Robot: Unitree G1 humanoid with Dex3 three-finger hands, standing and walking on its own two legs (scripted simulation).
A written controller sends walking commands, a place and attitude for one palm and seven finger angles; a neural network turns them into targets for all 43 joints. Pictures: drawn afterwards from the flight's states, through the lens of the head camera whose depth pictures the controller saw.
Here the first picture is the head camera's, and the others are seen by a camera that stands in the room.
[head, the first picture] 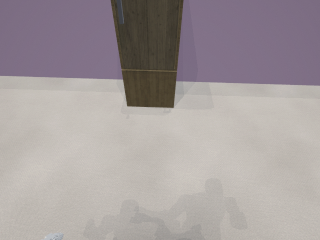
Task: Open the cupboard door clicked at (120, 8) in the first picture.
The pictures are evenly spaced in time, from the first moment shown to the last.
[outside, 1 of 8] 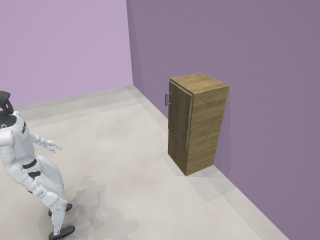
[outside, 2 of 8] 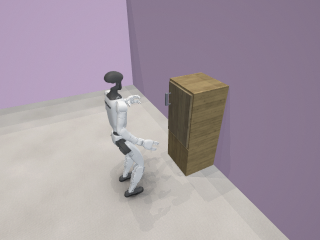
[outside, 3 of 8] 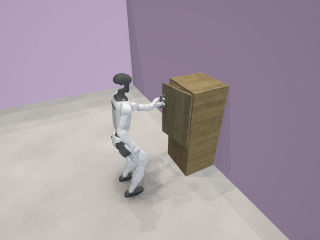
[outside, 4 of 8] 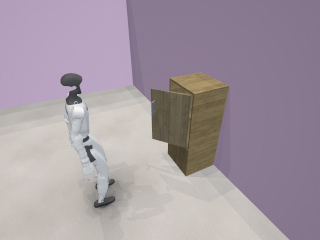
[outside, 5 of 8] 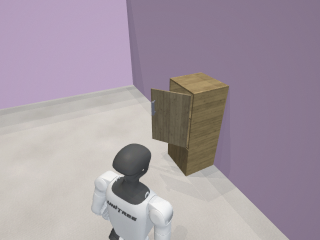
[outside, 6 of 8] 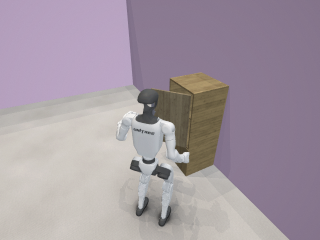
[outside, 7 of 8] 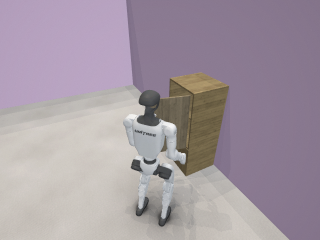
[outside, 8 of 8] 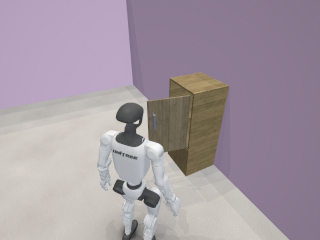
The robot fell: no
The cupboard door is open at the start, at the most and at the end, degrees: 0 80 79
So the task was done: yes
